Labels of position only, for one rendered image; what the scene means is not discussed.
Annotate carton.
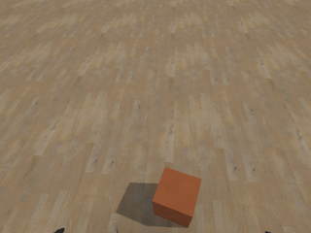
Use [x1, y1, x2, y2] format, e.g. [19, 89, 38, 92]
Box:
[152, 167, 202, 228]

